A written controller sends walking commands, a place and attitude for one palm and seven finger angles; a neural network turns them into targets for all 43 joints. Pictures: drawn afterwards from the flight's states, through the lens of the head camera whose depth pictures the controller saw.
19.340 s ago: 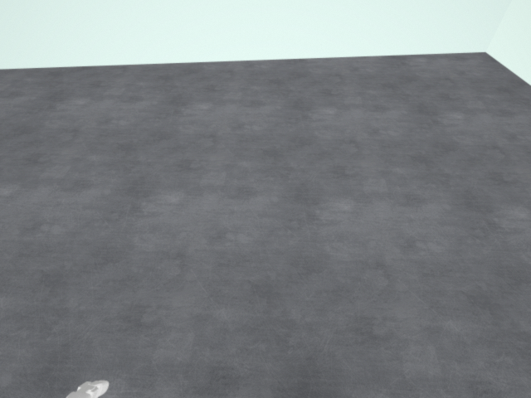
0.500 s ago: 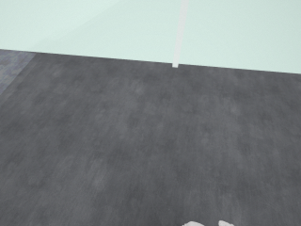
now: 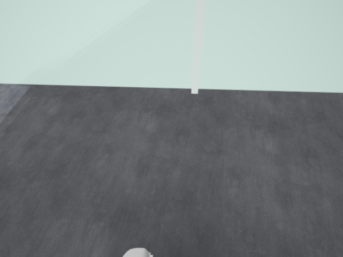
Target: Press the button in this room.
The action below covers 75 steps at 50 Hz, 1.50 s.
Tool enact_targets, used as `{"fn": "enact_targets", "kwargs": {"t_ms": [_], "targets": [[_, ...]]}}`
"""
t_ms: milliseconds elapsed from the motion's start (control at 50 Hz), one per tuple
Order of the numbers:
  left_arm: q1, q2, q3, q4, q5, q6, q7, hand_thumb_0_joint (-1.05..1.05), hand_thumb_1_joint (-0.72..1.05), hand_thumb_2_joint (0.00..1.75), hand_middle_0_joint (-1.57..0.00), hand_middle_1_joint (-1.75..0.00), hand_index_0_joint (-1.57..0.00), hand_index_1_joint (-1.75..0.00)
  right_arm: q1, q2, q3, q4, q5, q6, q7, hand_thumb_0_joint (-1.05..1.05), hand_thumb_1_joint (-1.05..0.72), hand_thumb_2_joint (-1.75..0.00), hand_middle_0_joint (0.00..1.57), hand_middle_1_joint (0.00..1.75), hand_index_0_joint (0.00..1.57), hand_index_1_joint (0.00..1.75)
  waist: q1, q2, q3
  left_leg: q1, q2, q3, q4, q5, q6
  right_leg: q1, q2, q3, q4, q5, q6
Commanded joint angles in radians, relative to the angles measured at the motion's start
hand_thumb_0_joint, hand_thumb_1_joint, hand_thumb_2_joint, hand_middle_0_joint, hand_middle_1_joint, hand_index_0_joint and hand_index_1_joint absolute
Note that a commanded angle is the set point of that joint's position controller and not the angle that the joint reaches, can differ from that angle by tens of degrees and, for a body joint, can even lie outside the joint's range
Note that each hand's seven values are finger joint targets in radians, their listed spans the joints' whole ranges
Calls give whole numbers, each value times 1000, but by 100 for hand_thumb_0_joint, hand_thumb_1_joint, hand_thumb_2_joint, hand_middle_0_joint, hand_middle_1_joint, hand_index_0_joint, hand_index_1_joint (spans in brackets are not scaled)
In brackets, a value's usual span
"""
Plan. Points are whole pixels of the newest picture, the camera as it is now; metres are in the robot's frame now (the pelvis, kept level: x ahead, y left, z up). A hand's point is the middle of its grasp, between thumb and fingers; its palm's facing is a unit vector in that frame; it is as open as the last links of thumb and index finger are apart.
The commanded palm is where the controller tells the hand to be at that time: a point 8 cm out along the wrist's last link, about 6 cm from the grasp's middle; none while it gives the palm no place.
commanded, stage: turn or walk to find it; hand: left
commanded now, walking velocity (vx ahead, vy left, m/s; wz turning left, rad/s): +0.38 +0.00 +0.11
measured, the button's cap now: out of the picture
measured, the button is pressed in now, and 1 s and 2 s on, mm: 0 0 0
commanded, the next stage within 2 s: stand and wait in 0.38 s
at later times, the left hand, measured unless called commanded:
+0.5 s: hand (92, 237) +0.20 +0.25 -0.18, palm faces +0.09 -0.99 -0.14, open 7.4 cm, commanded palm none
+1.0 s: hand (112, 180) +0.37 +0.22 -0.16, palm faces +0.11 -0.97 -0.24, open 7.2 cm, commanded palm none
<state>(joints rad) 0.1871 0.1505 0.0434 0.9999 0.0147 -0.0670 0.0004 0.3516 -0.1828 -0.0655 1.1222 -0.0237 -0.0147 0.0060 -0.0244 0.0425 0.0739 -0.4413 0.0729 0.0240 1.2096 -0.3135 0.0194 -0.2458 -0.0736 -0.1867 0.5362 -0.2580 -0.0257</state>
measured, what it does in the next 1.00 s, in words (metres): walks ahead: left foot, then right foot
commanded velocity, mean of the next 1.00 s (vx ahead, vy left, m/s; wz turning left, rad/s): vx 0.25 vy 0.00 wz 0.02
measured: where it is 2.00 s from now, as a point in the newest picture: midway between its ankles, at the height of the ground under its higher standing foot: (167, 215)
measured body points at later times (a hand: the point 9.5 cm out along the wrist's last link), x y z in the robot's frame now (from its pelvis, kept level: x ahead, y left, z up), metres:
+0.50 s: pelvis +0.22 +0.08 +0.01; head +0.23 +0.10 +0.46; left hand +0.20 +0.30 -0.16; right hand +0.30 -0.16 -0.13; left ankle +0.23 +0.15 -0.73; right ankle +0.19 -0.08 -0.64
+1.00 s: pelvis +0.36 +0.03 +0.01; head +0.36 +0.01 +0.46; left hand +0.36 +0.27 -0.14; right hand +0.36 -0.18 -0.16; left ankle +0.34 +0.18 -0.66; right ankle +0.37 -0.05 -0.74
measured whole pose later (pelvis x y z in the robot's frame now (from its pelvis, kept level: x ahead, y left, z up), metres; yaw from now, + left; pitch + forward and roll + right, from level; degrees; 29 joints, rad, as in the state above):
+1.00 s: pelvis +0.36 +0.03 +0.01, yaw +2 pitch -2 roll +1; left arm 0.28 0.15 0.05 1.08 0.02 -0.05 0.02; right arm 0.29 -0.15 -0.06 1.12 -0.03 0.00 0.01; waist 0.00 0.04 0.03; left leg -0.45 0.10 0.06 1.04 -0.31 -0.02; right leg -0.19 -0.03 -0.17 0.44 -0.22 -0.05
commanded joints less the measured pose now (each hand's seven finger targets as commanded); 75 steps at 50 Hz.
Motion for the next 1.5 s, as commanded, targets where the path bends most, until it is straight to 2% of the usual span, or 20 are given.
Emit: {"fn": "enact_targets", "kwargs": {"t_ms": [0, 200, 260, 300, 320, 380, 460, 660, 740, 780, 800, 880, 1060, 1160, 1180, 1220, 1260, 1340, 1440, 1480], "targets": [[97, 118, 14, 10, 8, -15, 5, 0, 90, 90, -20, -30, -20, -30, 5, -14, -5, -75, -3, -2, 12, 0, -90, -90, 20, 30, 20, 30, 5, -198, 17, -104, 67, -2, -69, 101, -41, -19, -231, 158, -367, 24, -55], [240, 156, 22, 91, 11, -18, 10, 0, 90, 90, -20, -30, -20, -30, -234, -6, 6, -161, 1, -34, 35, 0, -90, -90, 20, 30, 20, 30, 67, -161, 29, -58, 39, 103, -567, 109, -23, 190, -244, 110, -290, 225, -88], [221, 156, 21, 92, 4, -10, 11, 0, 90, 90, -20, -30, -20, -30, -16, -83, -14, -99, -7, -54, 20, 0, -90, -90, 20, 30, 20, 30, -48, -39, -96, 357, -8, 116, -716, 134, 6, 68, -177, 21, 65, 384, -39], [232, 85, 1, 44, -6, -11, -4, 0, 90, 90, -20, -30, -20, -30, 221, -276, -59, -39, -5, -56, -4, 0, -90, -90, 20, 30, 20, 30, -118, 328, -271, 730, 377, -425, -875, 214, 152, -345, 29, 16, 598, -322, 42], [173, 115, 5, 33, 0, -6, 4, 0, 90, 90, -20, -30, -20, -30, 184, -254, -51, -32, 2, -47, -10, 0, -90, -90, 20, 30, 20, 30, -112, 256, -236, 670, 389, -409, -915, 139, 173, -386, -8, 114, 713, -315, 24], [101, 81, 12, 49, 7, 6, -12, 0, 90, 90, -20, -30, -20, -30, -14, -128, -17, -84, 3, -59, -15, 0, -90, -90, 20, 30, 20, 30, -28, 56, -32, 365, 302, -196, -962, 203, 120, -382, -96, 154, 711, -114, 33], [182, 27, 5, 77, 9, 41, -2, 0, 90, 90, -20, -30, -20, -30, -30, -69, 9, -71, 11, -79, -24, 0, -90, -90, 20, 30, 20, 30, 43, 60, -27, 249, 213, 4, -979, 550, 90, -268, -78, 135, 630, -1, 67], [31, 39, -6, 1, 5, 55, 11, 0, 90, 90, -20, -30, -20, -30, -7, -82, 4, -45, 0, -49, -35, 0, -90, -90, 20, 30, 20, 30, 27, 92, -18, 343, 193, 50, -851, 761, 98, -141, -18, 88, 144, 59, 61], [174, 116, 10, 48, 11, 27, 5, 0, 90, 90, -20, -30, -20, -30, 16, -76, 0, -23, 8, -39, -27, 0, -90, -90, 20, 30, 20, 30, 92, -23, -84, 267, 139, 63, -632, 400, 40, 134, -24, 88, -79, 175, 35], [305, 244, 36, 82, 5, 10, 10, 0, 90, 90, -20, -30, -20, -30, 22, -14, 12, -65, 15, -31, -16, 0, -90, -90, 20, 30, 20, 30, 113, -352, -115, -66, -55, 119, -196, -308, -27, 313, -365, 538, -241, 320, -146], [278, 223, 34, 76, -3, 13, 15, 0, 90, 90, -20, -30, -20, -30, -21, -36, 9, -71, 11, -15, -18, 0, -90, -90, 20, 30, 20, 30, 114, -283, -78, -103, -21, 2, -99, -296, -17, 254, -363, 533, -295, 184, -175], [131, 110, 23, 37, -1, 8, 19, 0, 90, 90, -20, -30, -20, -30, -48, -14, -4, -58, -2, -8, 0, 0, -90, -90, 20, 30, 20, 30, 45, -140, -7, -83, 54, -10, -69, -18, -26, 44, -249, 347, -356, -99, -103], [197, 119, 13, 94, 10, -8, 13, 0, 90, 90, -20, -30, -20, -30, -132, 20, 12, -87, 7, -7, 8, 0, -90, -90, 20, 30, 20, 30, 50, -167, 23, -13, 40, 66, -469, 39, -69, 62, -209, 201, -341, 174, -114], [184, 107, 3, 122, 1, 12, 22, 0, 90, 90, -20, -30, -20, -30, -93, 8, 27, -59, 11, -24, -9, 0, -90, -90, 20, 30, 20, 30, 21, -158, -22, 241, -2, 95, -711, 189, -69, 17, -159, 138, -206, 268, -54], [193, 87, -2, 126, -3, 18, 24, 0, 90, 90, -20, -30, -20, -30, -56, -13, 28, -40, 11, -33, -12, 0, -90, -90, 20, 30, 20, 30, 13, -95, -48, 332, 12, 75, -779, 267, -67, -6, -124, 121, -140, 242, -27], [249, 29, -20, 130, -6, 29, 28, 0, 90, 90, -20, -30, -20, -30, 3, -117, 12, -25, 9, -39, -25, 0, -90, -90, 20, 30, 20, 30, 9, 133, -116, 470, 213, -107, -796, 530, 22, -105, -27, 63, -7, -64, 42], [230, 6, -29, 137, -4, 43, 28, 0, 90, 90, -20, -30, -20, -30, -24, -122, 13, -17, 6, -25, -37, 0, -90, -90, 20, 30, 20, 30, 3, 216, -80, 374, 279, -182, -924, 419, 103, -97, -10, 69, 146, -282, 63], [218, 15, -27, 152, -3, 51, 24, 0, 90, 90, -20, -30, -20, -30, -114, -70, 25, -24, 11, -23, -45, 0, -90, -90, 20, 30, 20, 30, 32, 129, -50, 301, 220, -85, -904, 486, 105, -55, -44, 115, 147, -200, 59], [228, 38, -32, 157, 5, 45, 29, 0, 90, 90, -20, -30, -20, -30, -142, -43, 22, -38, 23, -13, -36, 0, -90, -90, 20, 30, 20, 30, 38, -62, -49, 243, 91, 2, -849, 162, 10, 42, -55, 152, -184, 69, 56], [190, 63, -35, 143, 3, 48, 30, 0, 90, 90, -20, -30, -20, -30, -124, -34, 26, -30, 19, -9, -28, 0, -90, -90, 20, 30, 20, 30, 27, -35, 4, 212, 68, -11, -899, 28, -7, 12, -76, 163, -197, 13, 43]]}}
